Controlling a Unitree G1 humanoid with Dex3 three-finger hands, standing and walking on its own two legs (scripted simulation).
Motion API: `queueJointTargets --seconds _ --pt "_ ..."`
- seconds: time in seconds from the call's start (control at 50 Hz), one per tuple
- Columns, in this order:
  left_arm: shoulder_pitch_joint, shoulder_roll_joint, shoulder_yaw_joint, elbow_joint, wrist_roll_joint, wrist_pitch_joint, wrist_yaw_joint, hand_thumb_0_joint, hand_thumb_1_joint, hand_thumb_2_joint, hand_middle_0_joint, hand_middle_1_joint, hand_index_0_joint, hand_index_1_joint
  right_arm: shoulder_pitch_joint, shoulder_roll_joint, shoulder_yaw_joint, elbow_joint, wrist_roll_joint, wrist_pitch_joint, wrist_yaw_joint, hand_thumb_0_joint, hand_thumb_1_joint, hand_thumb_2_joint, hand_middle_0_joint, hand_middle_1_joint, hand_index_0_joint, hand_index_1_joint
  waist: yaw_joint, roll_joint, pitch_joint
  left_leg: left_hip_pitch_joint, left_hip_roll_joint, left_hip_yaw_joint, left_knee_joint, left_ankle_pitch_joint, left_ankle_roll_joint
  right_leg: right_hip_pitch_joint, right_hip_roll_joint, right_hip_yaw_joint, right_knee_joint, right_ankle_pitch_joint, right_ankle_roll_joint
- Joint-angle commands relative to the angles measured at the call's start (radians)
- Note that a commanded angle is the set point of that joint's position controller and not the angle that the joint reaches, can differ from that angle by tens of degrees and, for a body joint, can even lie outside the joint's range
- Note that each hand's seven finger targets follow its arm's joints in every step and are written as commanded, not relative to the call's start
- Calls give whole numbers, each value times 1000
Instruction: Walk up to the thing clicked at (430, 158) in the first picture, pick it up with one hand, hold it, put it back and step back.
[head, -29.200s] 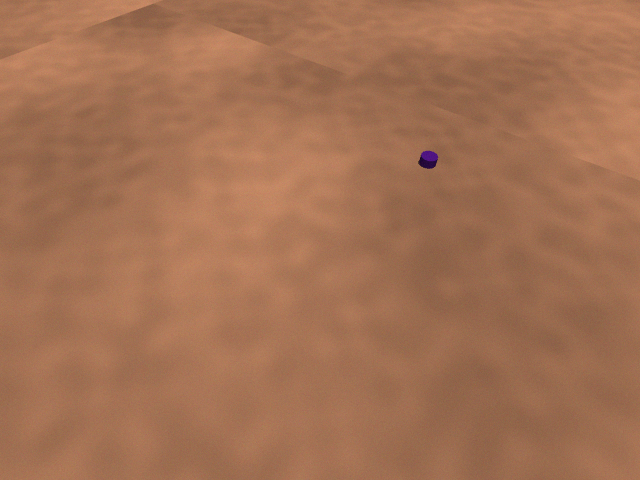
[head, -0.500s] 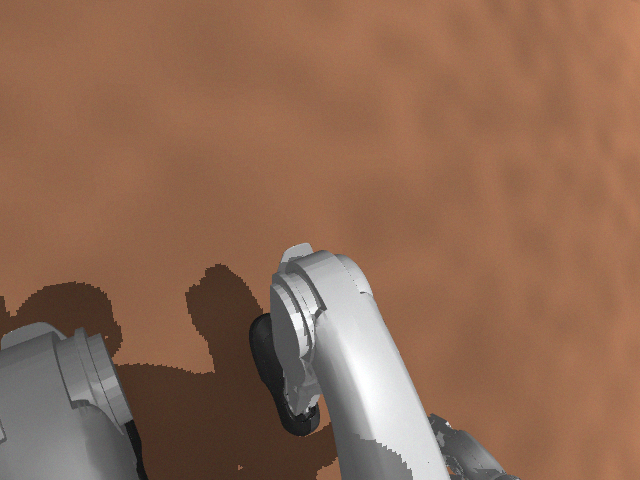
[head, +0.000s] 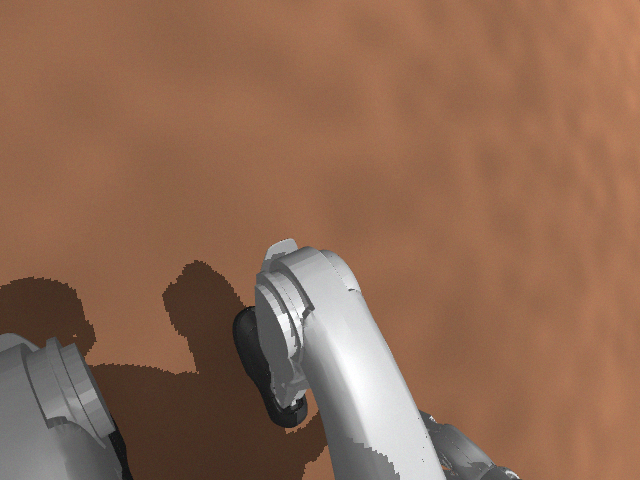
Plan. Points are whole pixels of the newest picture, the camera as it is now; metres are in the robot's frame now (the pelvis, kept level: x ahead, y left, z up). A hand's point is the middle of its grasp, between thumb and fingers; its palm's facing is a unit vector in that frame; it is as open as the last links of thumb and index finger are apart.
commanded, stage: rest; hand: left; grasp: from above
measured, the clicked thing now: out of the picture +0.48 +0.33 -0.28
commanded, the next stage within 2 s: open in 0.16 s
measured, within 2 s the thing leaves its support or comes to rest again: neither
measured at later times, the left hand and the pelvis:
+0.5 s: hand out of the picture +0.46 +0.31 -0.25, palm faces -0.43 -0.14 -0.89, open 9.8 cm; pelvis -0.01 +0.00 +0.00, yaw -1 degrees
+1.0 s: hand out of the picture +0.47 +0.31 -0.25, palm faces -0.43 -0.14 -0.89, open 13.9 cm; pelvis -0.01 +0.00 +0.01, yaw -1 degrees
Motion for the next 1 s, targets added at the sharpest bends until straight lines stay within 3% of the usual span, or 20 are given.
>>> queueJointTargets --seconds 0.0,0.08,0.12,0.16,0.24,0.26,0.28,0.34,0.4,0.46,0.76,0.78,0.8,0.84,0.88,0.94,0.98 --pt "-269 258 22 -127 -13 -1 38 0 631 721 -915 -834 -980 -767 217 -338 -87 21 8 4 -12 0 -907 -902 200 300 200 300 -48 549 -670 502 32 113 -256 254 24 409 35 -129 -190 278 -90" --pt "-259 206 -17 -107 -17 -6 28 0 623 702 -904 -821 -970 -753 207 -333 -83 15 9 4 -12 0 -906 -902 201 300 200 300 -59 549 -664 514 35 108 -253 264 21 402 39 -133 -189 287 -89" --pt "-256 237 -7 -113 -21 -12 34 0 606 693 -883 -831 -954 -758 204 -339 -80 13 13 8 -18 0 -905 -902 201 300 200 300 -46 531 -668 500 35 107 -253 257 25 417 39 -133 -196 284 -87" --pt "-253 239 1 -91 -21 -14 29 0 625 695 -898 -826 -968 -754 221 -346 -77 18 9 5 -13 0 -906 -902 201 300 200 300 -61 540 -619 497 35 102 -256 250 21 383 32 -139 -185 271 -87" --pt "-246 236 -19 -77 -22 -22 31 0 608 693 -894 -816 -957 -751 190 -343 -67 6 9 6 -21 0 -906 -903 200 300 200 300 -58 510 -620 481 36 104 -250 224 25 396 40 -136 -198 255 -86" --pt "-249 248 -13 -81 -18 -24 35 0 528 756 -814 -843 -877 -788 195 -344 -65 9 10 8 -22 0 -899 -901 201 300 201 300 -58 529 -623 488 37 99 -260 225 22 393 37 -140 -195 255 -87" --pt "-255 240 -27 -80 -16 -27 38 0 448 729 -734 -861 -797 -795 188 -345 -62 -1 4 9 -23 0 -898 -900 201 300 201 300 -61 543 -624 486 36 104 -263 211 23 406 40 -138 -201 248 -88" --pt "-253 263 -13 -85 -15 -30 45 0 208 675 -537 -848 -599 -785 192 -343 -55 5 2 13 -26 0 -898 -901 201 300 201 300 -60 539 -621 487 39 95 -270 215 19 401 40 -144 -196 250 -88" --pt "-256 250 -19 -91 -8 -29 49 0 -12 703 -432 -860 -482 -809 191 -343 -51 2 1 11 -25 0 -897 -901 201 301 201 301 -64 550 -621 518 42 84 -266 250 14 383 36 -151 -183 278 -86" --pt "-258 257 -27 -82 -12 -30 57 0 -122 739 -358 -880 -397 -839 181 -350 -49 1 -2 6 -26 0 -897 -901 201 301 201 301 -74 541 -600 493 40 93 -261 225 20 393 38 -144 -197 266 -84" --pt "-254 268 -27 -90 -36 -9 42 0 -498 969 -102 -1022 -101 -1022 205 -348 -38 5 2 3 -26 0 -896 -902 201 301 201 301 -78 546 -613 505 46 86 -267 242 18 419 35 -142 -210 285 -83" --pt "-255 243 -53 -104 -38 -9 36 0 -524 978 -84 -1027 -81 -1030 185 -354 -43 -6 2 -1 -26 0 -896 -902 201 300 201 300 -75 553 -608 515 47 83 -274 235 14 403 38 -143 -203 274 -86" --pt "-244 271 -26 -95 -41 -8 39 0 -548 999 -78 -1021 -66 -1033 200 -343 -35 4 4 3 -26 0 -896 -903 201 300 201 300 -75 551 -615 516 50 80 -274 249 13 419 38 -144 -206 287 -85" --pt "-252 265 -33 -105 -40 -9 37 0 -564 1016 -68 -1024 -52 -1040 196 -354 -43 -6 6 7 -29 0 -895 -902 201 300 201 300 -71 558 -628 516 48 84 -271 259 15 426 41 -143 -207 294 -86" --pt "-263 281 -13 -135 -35 -10 38 0 -569 1040 -72 -1027 -49 -1049 205 -340 -29 6 3 11 -24 0 -894 -902 201 301 201 300 -71 595 -627 539 52 75 -282 280 7 412 34 -148 -199 305 -87" --pt "-241 247 -43 -95 -34 -6 27 0 -563 1038 -65 -1040 -47 -1057 189 -348 -35 -7 3 9 -24 0 -894 -902 201 300 201 300 -86 570 -575 510 48 85 -275 236 12 390 38 -147 -207 274 -86" --pt "-256 266 -36 -114 -33 -7 26 0 -567 1038 -65 -1033 -43 -1054 190 -356 -41 -9 8 10 -25 0 -894 -902 201 300 201 300 -77 576 -573 501 47 84 -282 218 13 381 35 -143 -208 257 -90"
